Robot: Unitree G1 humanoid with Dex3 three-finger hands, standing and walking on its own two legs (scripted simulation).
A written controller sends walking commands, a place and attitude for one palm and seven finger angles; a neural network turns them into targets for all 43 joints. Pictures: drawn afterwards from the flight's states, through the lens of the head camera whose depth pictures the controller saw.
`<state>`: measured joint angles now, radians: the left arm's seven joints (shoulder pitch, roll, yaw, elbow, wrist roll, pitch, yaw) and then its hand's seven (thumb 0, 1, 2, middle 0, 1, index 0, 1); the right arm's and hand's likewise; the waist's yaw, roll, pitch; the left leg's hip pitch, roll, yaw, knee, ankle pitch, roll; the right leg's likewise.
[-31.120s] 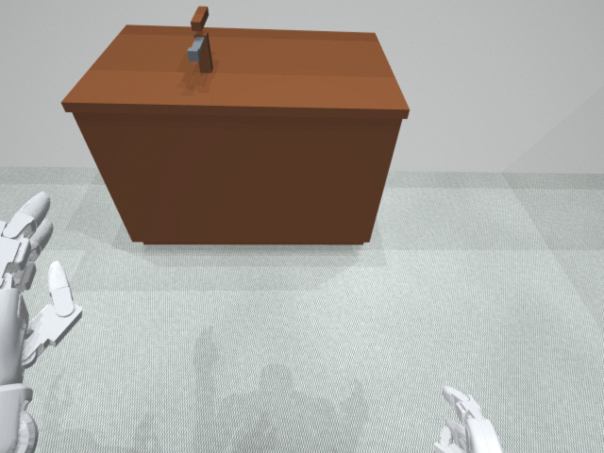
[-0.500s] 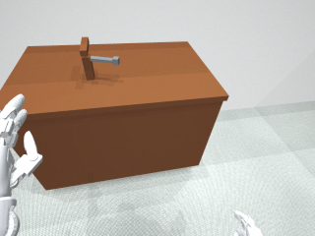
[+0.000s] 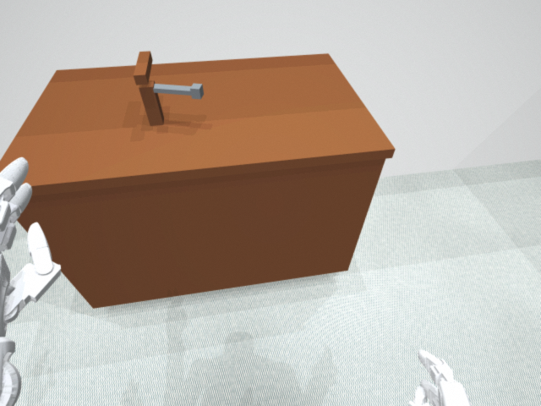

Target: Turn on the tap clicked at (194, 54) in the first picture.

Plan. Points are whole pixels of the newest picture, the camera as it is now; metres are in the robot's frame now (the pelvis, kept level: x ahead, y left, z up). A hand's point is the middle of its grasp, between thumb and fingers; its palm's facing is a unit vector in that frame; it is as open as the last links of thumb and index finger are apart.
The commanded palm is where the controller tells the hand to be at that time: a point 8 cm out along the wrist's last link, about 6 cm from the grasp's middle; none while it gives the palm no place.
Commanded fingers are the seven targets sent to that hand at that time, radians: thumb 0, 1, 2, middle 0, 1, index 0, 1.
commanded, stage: stand and check the lever's angle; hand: left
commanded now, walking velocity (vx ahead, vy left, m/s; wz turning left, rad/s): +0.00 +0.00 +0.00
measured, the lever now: (197, 91) +0.82 +0.23 +0.06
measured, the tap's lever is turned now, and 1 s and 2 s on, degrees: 73 73 73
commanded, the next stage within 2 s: stand and wait in 0.20 s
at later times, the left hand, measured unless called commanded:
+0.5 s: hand (62, 245) +0.25 +0.25 +0.17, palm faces +0.39 -0.85 -0.35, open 7.4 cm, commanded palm +0.20 +0.29 +0.19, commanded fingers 0.00 0.90 0.90 -0.20 -0.30 -0.20 -0.30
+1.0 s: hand (40, 248) +0.25 +0.27 +0.17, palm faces +0.39 -0.86 -0.34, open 7.4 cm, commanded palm +0.19 +0.31 +0.19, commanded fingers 0.00 0.90 0.90 -0.20 -0.30 -0.20 -0.30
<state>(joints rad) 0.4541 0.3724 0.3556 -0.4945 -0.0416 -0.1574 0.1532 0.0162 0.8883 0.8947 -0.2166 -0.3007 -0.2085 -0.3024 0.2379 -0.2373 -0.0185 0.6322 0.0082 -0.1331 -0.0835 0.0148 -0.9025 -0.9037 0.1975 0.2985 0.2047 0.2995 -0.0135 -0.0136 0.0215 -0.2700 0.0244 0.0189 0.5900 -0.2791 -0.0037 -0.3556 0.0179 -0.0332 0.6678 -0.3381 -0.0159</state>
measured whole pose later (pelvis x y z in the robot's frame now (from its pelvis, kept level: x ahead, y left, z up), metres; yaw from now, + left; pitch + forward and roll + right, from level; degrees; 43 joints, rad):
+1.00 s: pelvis +0.03 +0.04 +0.02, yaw -1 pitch -1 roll -1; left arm 0.46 0.34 0.31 -0.45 -0.05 -0.15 0.15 0.02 0.89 0.89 -0.21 -0.30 -0.21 -0.30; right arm 0.19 -0.20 0.02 0.62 0.00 -0.08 -0.07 0.01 -0.90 -0.90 0.20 0.30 0.21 0.30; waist 0.01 0.00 0.01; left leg -0.17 -0.01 0.02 0.43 -0.23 0.02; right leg -0.20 0.02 0.00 0.37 -0.15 -0.01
